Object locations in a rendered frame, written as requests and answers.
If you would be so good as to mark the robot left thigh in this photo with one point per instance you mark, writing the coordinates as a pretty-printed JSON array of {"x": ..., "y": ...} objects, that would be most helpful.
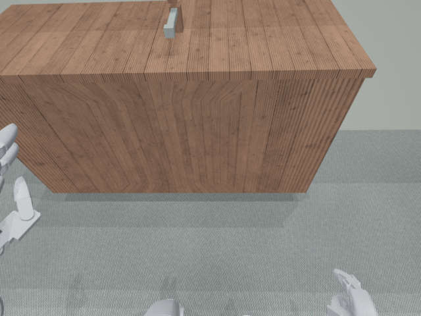
[{"x": 165, "y": 308}]

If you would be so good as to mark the counter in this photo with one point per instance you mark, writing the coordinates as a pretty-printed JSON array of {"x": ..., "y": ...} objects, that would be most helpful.
[{"x": 247, "y": 98}]

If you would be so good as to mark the robot left hand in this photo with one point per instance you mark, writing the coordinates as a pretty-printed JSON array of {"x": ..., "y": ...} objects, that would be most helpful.
[{"x": 18, "y": 223}]

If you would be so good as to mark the tap lever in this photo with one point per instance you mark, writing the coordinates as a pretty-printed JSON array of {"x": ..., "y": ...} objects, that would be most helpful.
[{"x": 169, "y": 28}]

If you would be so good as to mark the robot right hand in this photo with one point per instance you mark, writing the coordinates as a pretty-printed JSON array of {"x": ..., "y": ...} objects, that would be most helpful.
[{"x": 359, "y": 302}]

